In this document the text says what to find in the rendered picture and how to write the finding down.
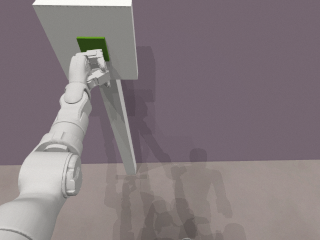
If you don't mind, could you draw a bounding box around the left robot forearm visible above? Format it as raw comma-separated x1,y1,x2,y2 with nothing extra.
18,82,92,193

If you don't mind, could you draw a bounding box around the panel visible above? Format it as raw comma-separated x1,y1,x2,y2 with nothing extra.
32,0,138,175

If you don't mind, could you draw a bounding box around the robot left upper arm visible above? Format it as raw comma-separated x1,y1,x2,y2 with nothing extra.
0,151,83,240

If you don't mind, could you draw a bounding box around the robot left hand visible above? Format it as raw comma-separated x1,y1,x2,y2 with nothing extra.
68,49,111,92

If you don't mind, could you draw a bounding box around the button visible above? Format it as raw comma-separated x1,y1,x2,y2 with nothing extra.
76,36,110,62

